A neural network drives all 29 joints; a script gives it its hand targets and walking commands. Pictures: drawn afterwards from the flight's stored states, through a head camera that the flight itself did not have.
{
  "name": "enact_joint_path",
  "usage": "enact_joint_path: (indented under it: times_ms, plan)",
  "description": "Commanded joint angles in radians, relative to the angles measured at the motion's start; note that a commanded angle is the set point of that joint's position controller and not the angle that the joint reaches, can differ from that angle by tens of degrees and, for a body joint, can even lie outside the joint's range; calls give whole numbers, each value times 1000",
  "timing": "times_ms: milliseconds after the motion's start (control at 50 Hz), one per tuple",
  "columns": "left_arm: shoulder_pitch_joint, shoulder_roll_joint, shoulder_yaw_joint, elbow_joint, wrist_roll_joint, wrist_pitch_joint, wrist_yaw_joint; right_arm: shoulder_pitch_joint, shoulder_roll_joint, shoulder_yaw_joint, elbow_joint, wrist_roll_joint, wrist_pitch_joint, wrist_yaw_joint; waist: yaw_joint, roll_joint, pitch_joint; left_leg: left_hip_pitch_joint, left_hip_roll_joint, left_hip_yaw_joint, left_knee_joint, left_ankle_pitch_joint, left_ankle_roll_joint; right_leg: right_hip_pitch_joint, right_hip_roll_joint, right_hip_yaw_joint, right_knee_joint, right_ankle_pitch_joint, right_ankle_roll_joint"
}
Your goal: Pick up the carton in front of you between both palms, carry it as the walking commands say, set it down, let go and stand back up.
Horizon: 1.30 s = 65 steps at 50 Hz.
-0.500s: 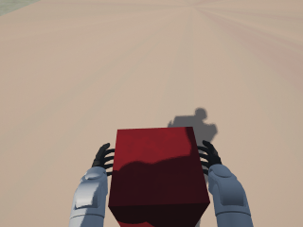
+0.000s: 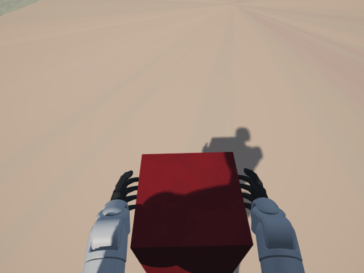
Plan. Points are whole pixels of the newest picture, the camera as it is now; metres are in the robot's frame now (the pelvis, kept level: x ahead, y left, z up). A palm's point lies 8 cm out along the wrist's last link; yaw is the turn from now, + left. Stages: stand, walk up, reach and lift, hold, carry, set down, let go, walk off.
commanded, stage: hold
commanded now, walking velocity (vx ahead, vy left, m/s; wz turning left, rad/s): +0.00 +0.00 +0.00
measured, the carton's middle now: (188, 217) +0.29 +0.00 -0.04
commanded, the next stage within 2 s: set down in 0.32 s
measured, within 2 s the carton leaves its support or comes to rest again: neither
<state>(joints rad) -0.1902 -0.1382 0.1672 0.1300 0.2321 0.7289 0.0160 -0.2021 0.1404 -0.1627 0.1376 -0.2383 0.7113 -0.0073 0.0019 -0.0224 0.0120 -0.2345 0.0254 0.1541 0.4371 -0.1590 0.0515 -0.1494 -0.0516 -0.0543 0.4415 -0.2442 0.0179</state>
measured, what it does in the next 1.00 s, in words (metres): lowers itself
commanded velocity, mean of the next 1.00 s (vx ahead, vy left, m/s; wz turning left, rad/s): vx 0.00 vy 0.00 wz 0.00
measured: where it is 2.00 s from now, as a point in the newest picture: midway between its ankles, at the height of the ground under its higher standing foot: outside the picture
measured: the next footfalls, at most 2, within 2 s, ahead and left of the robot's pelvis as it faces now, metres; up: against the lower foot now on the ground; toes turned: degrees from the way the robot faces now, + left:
none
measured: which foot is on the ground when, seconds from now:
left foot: down 0.00-1.00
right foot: down 0.00-1.00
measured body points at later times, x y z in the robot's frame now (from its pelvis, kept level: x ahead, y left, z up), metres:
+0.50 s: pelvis -0.01 -0.02 +0.00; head -0.05 -0.01 +0.44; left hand +0.30 +0.16 +0.03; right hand +0.32 -0.15 +0.04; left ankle +0.05 +0.08 -0.74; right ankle +0.01 -0.15 -0.74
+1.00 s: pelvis -0.01 -0.03 -0.07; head +0.20 +0.01 +0.32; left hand +0.37 +0.14 -0.18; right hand +0.37 -0.17 -0.16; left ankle +0.05 +0.09 -0.74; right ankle +0.01 -0.15 -0.74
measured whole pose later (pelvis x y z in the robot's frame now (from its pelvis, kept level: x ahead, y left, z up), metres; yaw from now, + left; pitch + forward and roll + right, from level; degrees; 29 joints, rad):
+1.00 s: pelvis -0.01 -0.03 -0.07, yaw +4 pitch +27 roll -2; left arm -0.58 -0.08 0.32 0.60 0.23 0.12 0.02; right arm -0.52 0.15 -0.41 0.53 -0.19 0.09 -0.05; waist -0.04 -0.03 0.01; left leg -1.13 -0.05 -0.08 0.93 -0.27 0.00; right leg -1.02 0.09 0.09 0.97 -0.41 0.02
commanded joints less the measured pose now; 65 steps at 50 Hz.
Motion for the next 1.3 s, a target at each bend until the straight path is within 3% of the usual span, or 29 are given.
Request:
enact_joint_path:
  times_ms: [0,60,100,200,300,340,400,460,500,640,660,740,760,780,880,900,940,960,980,1020,1040,1060,1080,1100,1140,1180,1200,1260,1280]
  plan:
    - [-378,-903,-573,-86,-247,-59,-222,-335,923,546,-62,222,-37,210,-5,45,-326,448,-79,-263,-36,408,-30,-28,147,158,-90,281,-39]
    - [-468,-863,-514,-38,-197,-49,-215,-422,883,476,27,233,-48,238,4,95,-222,511,-61,-247,-65,112,-46,-186,127,171,-111,30,-47]
    - [-501,-895,-514,-23,-207,-42,-234,-481,911,452,82,205,-44,252,12,9,-166,447,-53,-271,-75,-51,-32,-233,118,180,-123,-98,-53]
    - [-587,-954,-557,45,-258,-29,-268,-509,958,457,147,200,-54,255,-41,12,-126,470,-78,-237,-20,-56,-48,-247,84,206,-157,-181,-80]
    - [-599,-942,-498,72,-219,-18,-273,-562,963,400,179,170,-40,268,-3,-5,-121,419,-67,-251,-54,-16,-45,-191,92,181,-157,-103,-71]
    - [-666,-968,-447,139,-198,-18,-270,-575,920,358,239,145,-36,274,-28,50,-96,411,-84,-227,-63,-41,-58,-174,100,176,-158,-84,-70]
    - [-721,-918,-370,206,-150,-44,-277,-664,920,274,294,90,-52,276,-46,-26,-79,401,-65,-246,-61,-133,-29,-216,115,164,-143,-203,-61]
    - [-791,-898,-236,361,-97,-84,-277,-838,951,242,368,89,-113,269,33,-40,-73,377,-85,-236,-23,-164,-24,-264,73,179,-145,-246,-69]
    - [-805,-879,-177,382,-64,-124,-268,-792,878,136,418,35,-136,244,0,26,-104,334,-70,-246,-15,-194,-24,-225,89,177,-87,-192,-57]
    - [-818,-657,47,514,95,-273,-222,-805,713,-97,470,-140,-266,163,-20,-7,-73,127,-89,-219,86,-61,-11,-347,132,137,13,-130,-39]
    - [-800,-612,51,495,97,-306,-216,-731,722,-111,512,-124,-296,157,-37,56,-104,125,-110,-202,126,-16,-19,-355,123,158,41,-45,-32]
    - [-810,-618,-21,468,61,-444,-195,-694,705,-109,531,-138,-421,152,-57,9,-210,-17,-107,-238,209,97,-31,-456,150,145,146,52,-29]
    - [-783,-601,-22,521,60,-476,-188,-714,669,-92,477,-128,-460,142,-79,28,-282,26,-109,-240,244,113,-29,-500,146,138,172,57,-23]
    - [-708,-665,-72,525,61,-504,-175,-738,706,-33,465,-82,-497,157,-14,54,-343,-5,-116,-245,260,195,-33,-500,158,124,210,103,-9]
    - [-777,-757,-245,529,-6,-635,-152,-765,780,181,459,51,-633,150,-41,25,-714,-49,-114,-278,467,435,-9,-710,174,129,387,258,26]
    - [-894,-730,-274,489,-37,-655,-150,-762,742,207,461,69,-649,142,-87,38,-793,-66,-117,-282,533,446,-25,-765,171,142,422,286,12]
    - [-841,-753,-362,492,-72,-665,-147,-812,818,316,398,127,-669,129,-30,16,-961,-73,-108,-286,588,578,-11,-812,188,140,474,339,35]
    - [-830,-801,-400,461,-78,-668,-135,-757,791,340,394,155,-675,119,-82,64,-1071,12,-107,-302,636,678,-9,-881,194,129,502,332,39]
    - [-799,-813,-413,443,-95,-657,-131,-697,794,347,402,146,-676,110,-54,110,-1056,-17,-106,-288,657,729,-19,-975,190,152,486,364,48]
    - [-626,-788,-414,425,-73,-662,-118,-646,799,426,336,173,-676,101,37,50,-1161,-165,-124,-249,656,658,-36,-884,185,145,516,440,57]
    - [-689,-811,-450,474,-105,-655,-122,-713,825,412,311,172,-681,100,-73,22,-1137,-234,-117,-272,656,580,-33,-904,188,125,559,452,66]
    - [-700,-793,-494,381,-96,-658,-122,-708,819,407,311,199,-675,97,12,105,-1166,-285,-147,-213,646,492,-59,-874,189,140,557,408,56]
    - [-697,-755,-451,455,-102,-649,-122,-680,774,412,305,161,-656,96,-60,13,-1067,-390,-136,-225,648,456,-45,-903,190,124,567,425,72]
    - [-771,-766,-443,422,-119,-658,-115,-720,768,375,369,179,-652,91,-26,69,-1042,-458,-153,-217,657,356,-59,-890,185,131,575,324,45]
    - [-804,-736,-395,524,-85,-616,-100,-831,699,294,356,159,-632,104,-89,74,-937,-497,-140,-211,636,99,-62,-1009,192,87,600,64,37]
    - [-958,-748,-304,551,-83,-615,-85,-982,661,240,459,136,-608,131,-75,74,-863,-593,-152,-211,658,-76,-68,-1152,193,71,633,-128,23]
    - [-1022,-707,-311,544,-65,-607,-79,-956,684,163,487,109,-601,133,-130,99,-821,-584,-151,-236,659,-151,-71,-1183,207,70,653,-162,15]
    - [-1115,-699,-183,633,-13,-579,-82,-1028,671,46,640,70,-553,164,-82,92,-774,-654,-158,-241,681,-265,-67,-1282,219,55,715,-245,11]
    - [-1176,-718,-210,648,-22,-560,-82,-1065,678,45,579,81,-559,165,-145,154,-796,-600,-157,-240,728,-265,-68,-1324,219,46,730,-254,5]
